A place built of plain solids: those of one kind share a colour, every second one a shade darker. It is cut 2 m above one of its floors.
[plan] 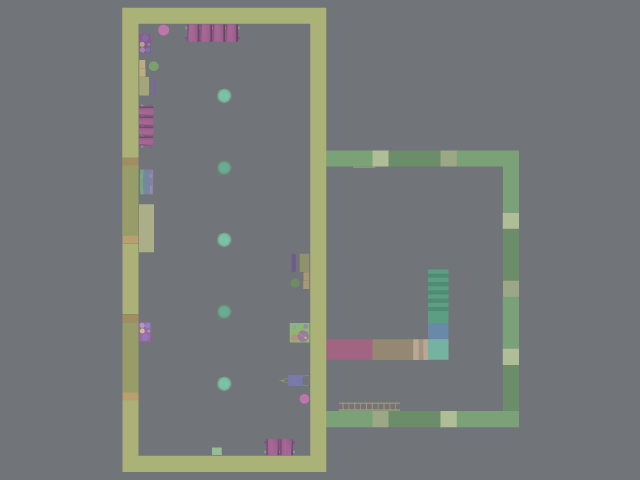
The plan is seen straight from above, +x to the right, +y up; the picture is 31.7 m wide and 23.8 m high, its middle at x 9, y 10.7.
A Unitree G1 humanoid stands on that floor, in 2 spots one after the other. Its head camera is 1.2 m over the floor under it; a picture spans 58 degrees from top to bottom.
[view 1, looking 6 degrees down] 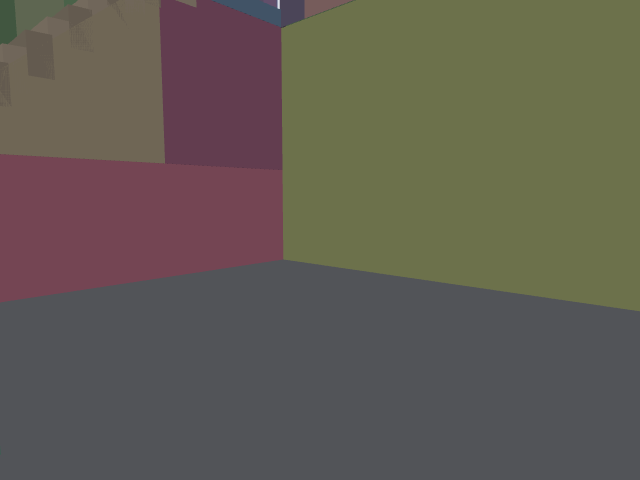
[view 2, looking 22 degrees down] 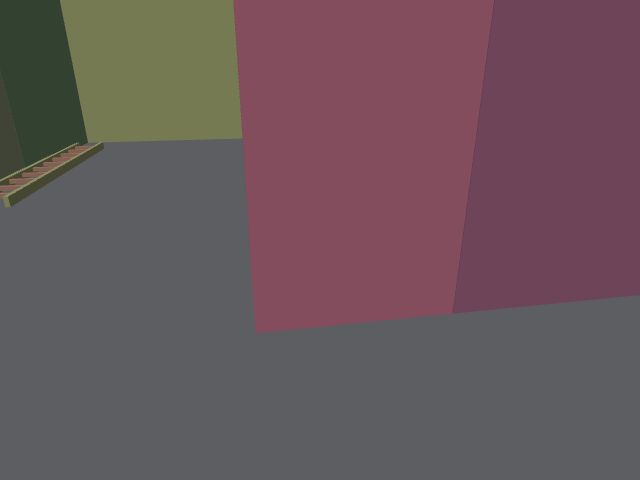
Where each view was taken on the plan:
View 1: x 14.77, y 11.61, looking -138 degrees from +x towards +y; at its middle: wall_undercroft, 7.39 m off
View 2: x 17.17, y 4.76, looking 170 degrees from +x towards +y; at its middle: mass_under_upper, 1.97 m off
